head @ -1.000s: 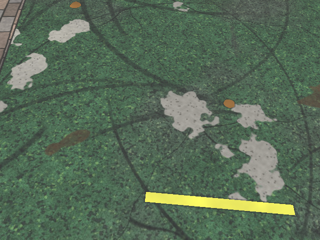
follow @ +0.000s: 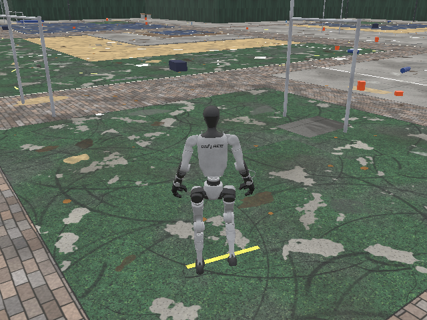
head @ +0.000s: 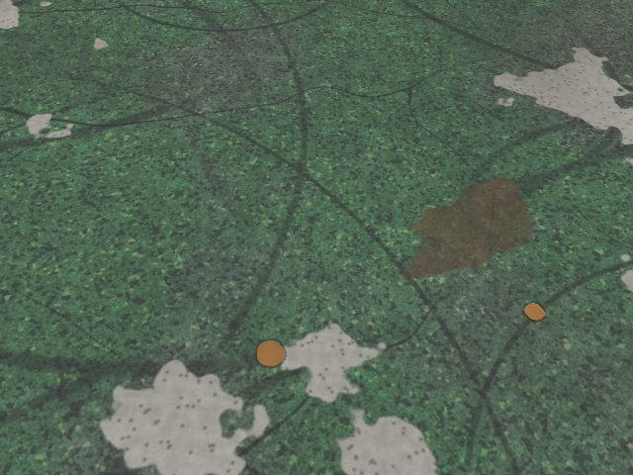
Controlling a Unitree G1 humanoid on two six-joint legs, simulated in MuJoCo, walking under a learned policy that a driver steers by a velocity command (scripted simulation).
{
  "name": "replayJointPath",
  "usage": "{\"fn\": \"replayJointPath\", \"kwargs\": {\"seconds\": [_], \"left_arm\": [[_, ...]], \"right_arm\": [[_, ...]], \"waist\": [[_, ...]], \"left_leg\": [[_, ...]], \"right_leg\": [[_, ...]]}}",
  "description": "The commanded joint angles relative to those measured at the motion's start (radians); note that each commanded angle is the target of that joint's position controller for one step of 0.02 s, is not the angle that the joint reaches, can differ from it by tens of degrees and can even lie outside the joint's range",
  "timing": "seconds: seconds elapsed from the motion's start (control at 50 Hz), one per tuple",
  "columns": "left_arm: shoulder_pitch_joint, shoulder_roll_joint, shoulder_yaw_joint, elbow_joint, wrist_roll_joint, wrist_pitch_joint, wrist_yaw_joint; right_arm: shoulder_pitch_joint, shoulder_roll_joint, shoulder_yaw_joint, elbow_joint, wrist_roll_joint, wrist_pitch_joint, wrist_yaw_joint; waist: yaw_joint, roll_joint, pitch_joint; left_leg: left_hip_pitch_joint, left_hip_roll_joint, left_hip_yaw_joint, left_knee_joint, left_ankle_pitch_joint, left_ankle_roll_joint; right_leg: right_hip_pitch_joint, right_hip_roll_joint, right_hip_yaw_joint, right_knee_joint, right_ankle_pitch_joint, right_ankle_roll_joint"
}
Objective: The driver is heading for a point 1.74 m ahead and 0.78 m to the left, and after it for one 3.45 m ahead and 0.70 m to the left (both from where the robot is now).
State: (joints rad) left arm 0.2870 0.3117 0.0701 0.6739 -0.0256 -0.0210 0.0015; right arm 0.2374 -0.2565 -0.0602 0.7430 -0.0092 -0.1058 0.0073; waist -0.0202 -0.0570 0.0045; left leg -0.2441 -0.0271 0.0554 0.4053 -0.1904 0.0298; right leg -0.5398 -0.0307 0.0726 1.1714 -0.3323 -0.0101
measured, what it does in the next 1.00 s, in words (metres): walks ahead, turning left: right foot, then left foot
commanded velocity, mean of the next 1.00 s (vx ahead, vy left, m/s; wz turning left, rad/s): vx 0.50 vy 0.00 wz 0.34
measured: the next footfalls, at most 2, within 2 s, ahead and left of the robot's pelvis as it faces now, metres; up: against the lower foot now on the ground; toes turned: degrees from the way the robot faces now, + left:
right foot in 0.30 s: +0.31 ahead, -0.15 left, +0.00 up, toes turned +2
left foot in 0.80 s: +0.52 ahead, +0.17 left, +0.00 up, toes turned +22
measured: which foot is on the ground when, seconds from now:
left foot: down 0.00-0.32, up 0.34-0.78, down 0.80-1.00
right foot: up 0.00-0.28, down 0.30-0.82, up 0.84-1.00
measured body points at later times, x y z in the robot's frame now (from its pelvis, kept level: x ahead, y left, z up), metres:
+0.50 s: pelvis +0.25 -0.05 +0.00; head +0.27 -0.06 +0.45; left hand +0.32 +0.23 -0.10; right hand +0.38 -0.32 -0.12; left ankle +0.24 +0.10 -0.66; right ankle +0.27 -0.16 -0.74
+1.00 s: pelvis +0.48 +0.08 +0.00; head +0.51 +0.11 +0.45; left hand +0.51 +0.40 -0.11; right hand +0.69 -0.13 -0.10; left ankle +0.48 +0.15 -0.74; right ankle +0.56 -0.09 -0.66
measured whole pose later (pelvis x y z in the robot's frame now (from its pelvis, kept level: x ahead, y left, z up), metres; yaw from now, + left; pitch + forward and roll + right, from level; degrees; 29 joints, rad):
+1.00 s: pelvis +0.48 +0.08 +0.00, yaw +26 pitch +1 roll -1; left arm 0.15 0.30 0.07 0.73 0.00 -0.10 0.01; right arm 0.28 -0.28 -0.07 0.71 0.01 -0.04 0.03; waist -0.02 -0.03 0.06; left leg -0.29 -0.09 -0.03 0.43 -0.17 0.10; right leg -0.56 -0.10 0.05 1.10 -0.30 0.02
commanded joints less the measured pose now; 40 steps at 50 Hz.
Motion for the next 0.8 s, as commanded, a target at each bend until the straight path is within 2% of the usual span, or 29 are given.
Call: {"fn": "replayJointPath", "kwargs": {"seconds": [0.02,0.06,0.1,0.14,0.2,0.24,0.26,0.28,0.3,0.32,0.34,0.36,0.38,0.4,0.42,0.44,0.48,0.54,0.62,0.68,0.72,0.76,0.78,0.8], "left_arm": [[-0.027,0.018,0.006,-0.090,0.007,-0.010,-0.002],[-0.071,0.005,-0.004,-0.103,0.017,-0.020,-0.005],[-0.140,-0.005,-0.014,-0.112,0.022,-0.038,-0.014],[-0.219,-0.015,-0.020,-0.124,0.018,-0.052,-0.025],[-0.291,0.008,-0.014,-0.148,0.004,-0.066,-0.038],[-0.275,0.038,-0.001,-0.150,0.001,-0.075,-0.041],[-0.221,0.053,0.008,-0.135,0.003,-0.078,-0.038],[-0.116,0.089,0.029,-0.102,0.012,-0.079,-0.029],[0.041,0.145,0.051,-0.076,0.030,-0.077,-0.016],[0.142,0.236,0.070,-0.069,0.055,-0.065,-0.005],[0.168,0.189,0.058,-0.057,0.049,-0.062,-0.009],[0.116,0.125,0.037,-0.051,0.033,-0.063,-0.012],[0.060,0.084,0.024,-0.049,0.026,-0.065,-0.014],[0.000,0.053,0.014,-0.042,0.028,-0.068,-0.019],[-0.042,0.028,0.008,-0.037,0.032,-0.076,-0.022],[-0.069,0.024,0.010,-0.029,0.034,-0.082,-0.022],[-0.082,0.039,0.021,-0.009,0.035,-0.097,-0.018],[-0.064,0.065,0.034,0.024,0.038,-0.100,-0.005],[-0.036,0.109,0.047,0.054,0.031,-0.089,0.008],[-0.002,0.138,0.058,0.080,0.014,-0.076,0.010],[0.011,0.154,0.066,0.096,0.003,-0.063,0.009],[0.001,0.185,0.073,0.099,-0.006,-0.049,0.011],[-0.015,0.193,0.074,0.098,-0.012,-0.039,0.013],[-0.007,0.168,0.063,0.094,-0.009,-0.035,0.016]], "right_arm": [[0.029,-0.124,-0.028,-0.014,0.002,-0.020,0.005],[0.035,-0.146,-0.031,0.009,0.010,-0.016,0.007],[0.035,-0.160,-0.031,0.020,0.025,-0.004,0.006],[0.068,-0.180,-0.033,0.036,0.035,0.007,0.006],[0.133,-0.207,-0.037,0.064,0.042,0.021,0.004],[0.138,-0.216,-0.040,0.074,0.046,0.032,0.000],[0.125,-0.220,-0.040,0.076,0.047,0.037,-0.003],[0.128,-0.201,-0.033,0.077,0.044,0.038,-0.005],[0.115,-0.149,-0.013,0.060,0.029,0.033,-0.004],[0.188,-0.042,0.019,0.027,0.017,0.019,-0.007],[0.207,-0.092,0.010,0.030,0.042,0.008,-0.006],[0.156,-0.161,-0.013,0.023,0.060,0.011,-0.006],[0.101,-0.158,-0.014,0.013,0.056,0.016,-0.006],[0.073,-0.148,-0.017,0.011,0.044,0.024,-0.008],[0.075,-0.137,-0.022,0.013,0.038,0.038,-0.009],[0.090,-0.115,-0.020,0.017,0.040,0.051,-0.007],[0.074,-0.083,-0.016,0.005,0.038,0.070,-0.005],[0.009,-0.071,-0.014,-0.024,0.031,0.078,0.000],[-0.119,-0.054,-0.002,-0.065,0.029,0.071,0.029],[-0.200,-0.067,-0.002,-0.105,0.031,0.074,0.043],[-0.228,-0.082,-0.007,-0.128,0.029,0.077,0.050],[-0.188,-0.111,-0.023,-0.136,0.026,0.082,0.052],[-0.083,-0.140,-0.043,-0.113,0.028,0.084,0.049],[0.091,-0.203,-0.080,-0.062,0.032,0.088,0.038]], "waist": [[0.000,0.146,0.008],[0.007,0.129,0.012],[-0.009,0.124,0.023],[-0.039,0.123,0.033],[-0.059,0.143,0.035],[-0.030,0.164,0.026],[0.012,0.165,0.004],[0.063,0.150,-0.059],[0.138,0.107,-0.184],[0.132,-0.140,-0.327],[0.140,-0.208,-0.386],[0.129,-0.135,-0.236],[0.108,-0.099,-0.146],[0.077,-0.064,-0.082],[0.045,-0.074,-0.043],[0.022,-0.073,-0.024],[0.004,-0.043,0.001],[0.011,-0.009,0.026],[0.053,0.005,0.058],[0.076,0.009,0.085],[0.076,0.006,0.091],[0.037,-0.021,0.041],[-0.028,-0.017,-0.023],[-0.109,0.011,-0.116]], "left_leg": [[0.109,0.267,-0.251,-0.235,0.131,0.176],[0.124,0.266,-0.220,-0.247,0.212,0.198],[0.120,0.237,-0.174,-0.247,0.253,0.188],[0.103,0.216,-0.146,-0.232,0.258,0.173],[0.144,0.249,-0.189,-0.194,0.233,0.163],[0.171,0.272,-0.227,-0.148,0.219,0.142],[0.159,0.265,-0.221,-0.096,0.260,0.125],[0.124,0.220,-0.189,0.023,0.353,0.099],[-0.010,0.163,-0.144,0.257,0.249,0.059],[-0.364,0.031,-0.053,0.628,-0.166,-0.015],[-0.485,0.022,-0.164,0.815,-0.394,-0.019],[-0.557,0.071,-0.182,0.882,-0.332,-0.016],[-0.553,0.108,-0.157,0.871,-0.254,-0.014],[-0.522,0.132,-0.149,0.832,-0.193,-0.016],[-0.473,0.155,-0.159,0.794,-0.148,-0.019],[-0.427,0.162,-0.159,0.778,-0.118,-0.023],[-0.423,0.164,-0.159,0.748,-0.064,-0.036],[-0.467,0.164,-0.164,0.620,0.059,-0.045],[-0.421,0.149,-0.102,0.395,0.214,-0.029],[-0.424,0.142,-0.070,0.303,0.181,-0.002],[-0.419,0.126,-0.038,0.267,0.101,0.026],[-0.309,0.065,0.024,0.251,-0.002,0.066],[-0.161,0.013,0.062,0.217,-0.006,0.093],[0.099,-0.043,0.066,0.177,0.036,0.129]], "right_leg": [[-0.160,-0.060,0.044,-0.065,0.058,0.009],[-0.171,-0.067,0.021,-0.187,0.120,0.014],[-0.137,-0.070,-0.023,-0.341,0.223,0.016],[-0.066,-0.043,-0.053,-0.476,0.293,0.023],[-0.005,-0.010,-0.059,-0.586,0.290,0.021],[0.063,0.001,-0.049,-0.652,0.253,-0.001],[0.159,0.014,-0.061,-0.697,0.260,-0.018],[0.333,0.026,-0.072,-0.721,0.260,-0.044],[0.590,-0.088,0.025,-0.686,0.282,-0.095],[0.924,-0.354,0.391,-0.716,0.203,-0.208],[0.907,-0.414,0.632,-0.823,0.052,-0.274],[0.802,-0.378,0.502,-0.845,0.005,-0.244],[0.685,-0.329,0.366,-0.869,0.030,-0.215],[0.573,-0.288,0.278,-0.909,0.084,-0.199],[0.488,-0.259,0.203,-0.946,0.155,-0.186],[0.430,-0.247,0.146,-0.979,0.202,-0.182],[0.391,-0.251,0.062,-1.019,0.311,-0.192],[0.414,-0.248,-0.046,-1.039,0.378,-0.189],[0.435,-0.236,-0.168,-1.047,0.370,-0.159],[0.509,-0.262,-0.207,-1.031,0.354,-0.139],[0.571,-0.279,-0.227,-0.984,0.413,-0.123],[0.603,-0.275,-0.262,-0.850,0.720,-0.101],[0.586,-0.250,-0.294,-0.691,0.870,-0.080],[0.483,-0.203,-0.322,-0.459,0.874,-0.045]]}}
